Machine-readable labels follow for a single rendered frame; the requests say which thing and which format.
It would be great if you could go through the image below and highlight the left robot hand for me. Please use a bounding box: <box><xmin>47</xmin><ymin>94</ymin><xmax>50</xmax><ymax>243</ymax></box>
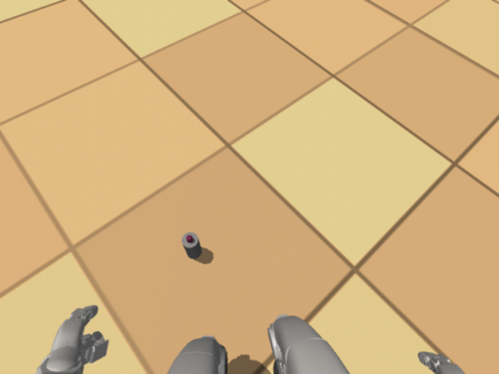
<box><xmin>50</xmin><ymin>305</ymin><xmax>109</xmax><ymax>365</ymax></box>

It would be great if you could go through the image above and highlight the left robot arm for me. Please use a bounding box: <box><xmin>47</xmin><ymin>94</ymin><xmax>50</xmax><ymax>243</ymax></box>
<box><xmin>36</xmin><ymin>347</ymin><xmax>84</xmax><ymax>374</ymax></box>

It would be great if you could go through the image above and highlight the bottle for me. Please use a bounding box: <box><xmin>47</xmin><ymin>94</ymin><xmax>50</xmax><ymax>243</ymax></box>
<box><xmin>182</xmin><ymin>232</ymin><xmax>202</xmax><ymax>259</ymax></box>

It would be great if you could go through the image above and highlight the right robot hand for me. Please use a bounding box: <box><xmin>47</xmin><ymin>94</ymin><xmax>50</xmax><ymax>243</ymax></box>
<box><xmin>418</xmin><ymin>351</ymin><xmax>465</xmax><ymax>374</ymax></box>

